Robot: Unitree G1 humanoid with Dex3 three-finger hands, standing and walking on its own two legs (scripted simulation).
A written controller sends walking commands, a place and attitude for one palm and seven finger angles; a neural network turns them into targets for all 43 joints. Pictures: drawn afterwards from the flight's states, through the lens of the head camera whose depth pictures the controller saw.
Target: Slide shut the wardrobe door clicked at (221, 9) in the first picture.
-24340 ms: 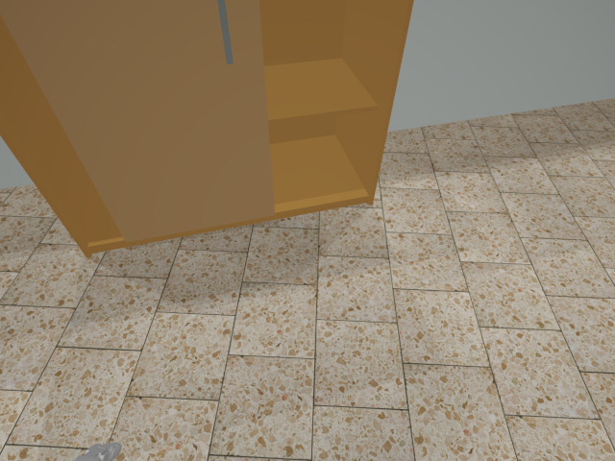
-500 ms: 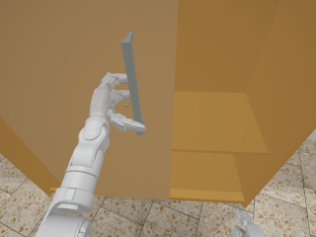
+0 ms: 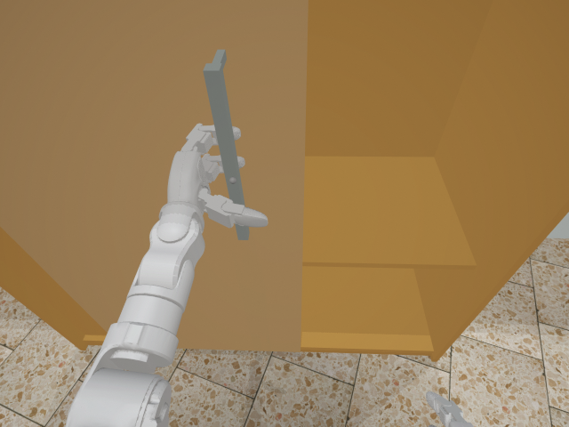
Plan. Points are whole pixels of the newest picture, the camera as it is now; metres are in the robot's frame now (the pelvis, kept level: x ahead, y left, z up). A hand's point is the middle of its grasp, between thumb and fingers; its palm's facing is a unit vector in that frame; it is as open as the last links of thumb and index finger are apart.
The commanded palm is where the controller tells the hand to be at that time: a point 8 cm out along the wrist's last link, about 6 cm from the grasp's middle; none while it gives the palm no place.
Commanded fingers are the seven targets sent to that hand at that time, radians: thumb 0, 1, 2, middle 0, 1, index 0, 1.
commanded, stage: slide the fingers in behind the handle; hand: left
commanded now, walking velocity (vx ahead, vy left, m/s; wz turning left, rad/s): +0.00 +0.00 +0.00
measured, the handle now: (233, 161) +0.46 +0.10 +0.15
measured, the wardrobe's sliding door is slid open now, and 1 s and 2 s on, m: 0.45 0.45 0.45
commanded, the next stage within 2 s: grip the handle and tug to test in 0.64 s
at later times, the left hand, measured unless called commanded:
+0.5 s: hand (240, 178) +0.41 +0.08 +0.15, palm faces -0.02 -1.00 +0.00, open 13.9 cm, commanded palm +0.39 +0.14 +0.15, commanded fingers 0.00 -0.50 0.30 -0.30 -1.20 -0.30 -1.20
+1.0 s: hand (242, 178) +0.41 +0.08 +0.15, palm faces -0.01 -1.00 +0.00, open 12.3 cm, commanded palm +0.39 +0.13 +0.15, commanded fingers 0.00 0.15 0.58 -0.37 -1.29 -0.37 -1.29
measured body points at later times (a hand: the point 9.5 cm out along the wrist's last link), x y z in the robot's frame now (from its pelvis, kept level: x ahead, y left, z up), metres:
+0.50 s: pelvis +0.01 +0.01 +0.00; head +0.02 -0.01 +0.45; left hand +0.41 +0.13 +0.15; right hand +0.15 -0.22 -0.11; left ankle -0.04 +0.13 -0.74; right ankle +0.03 -0.11 -0.74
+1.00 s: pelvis +0.01 +0.01 +0.00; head +0.02 +0.00 +0.45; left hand +0.41 +0.13 +0.15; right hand +0.15 -0.22 -0.11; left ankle -0.04 +0.13 -0.74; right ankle +0.03 -0.11 -0.74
